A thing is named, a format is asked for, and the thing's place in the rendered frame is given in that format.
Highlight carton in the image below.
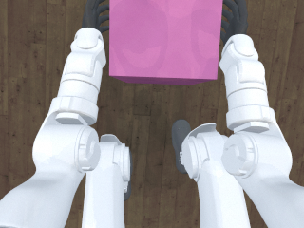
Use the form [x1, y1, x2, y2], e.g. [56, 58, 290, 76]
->
[109, 0, 223, 86]

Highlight robot right forearm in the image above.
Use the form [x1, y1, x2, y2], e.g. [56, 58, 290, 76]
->
[219, 34, 286, 143]

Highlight robot left hand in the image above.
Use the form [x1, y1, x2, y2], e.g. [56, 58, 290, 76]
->
[82, 0, 110, 34]

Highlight robot right shin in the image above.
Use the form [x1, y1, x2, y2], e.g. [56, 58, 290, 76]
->
[180, 123, 228, 173]

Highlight right robot foot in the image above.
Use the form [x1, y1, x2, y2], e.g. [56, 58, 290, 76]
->
[171, 119, 191, 174]

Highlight robot right hand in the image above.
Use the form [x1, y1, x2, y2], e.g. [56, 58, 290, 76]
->
[220, 0, 249, 46]

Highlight robot left upper arm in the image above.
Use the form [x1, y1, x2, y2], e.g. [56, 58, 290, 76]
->
[0, 124, 101, 228]

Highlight robot right upper arm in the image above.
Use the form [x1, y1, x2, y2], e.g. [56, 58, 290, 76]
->
[221, 131, 304, 228]

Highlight robot left forearm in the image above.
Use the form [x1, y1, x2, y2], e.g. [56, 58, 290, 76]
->
[32, 28, 106, 164]

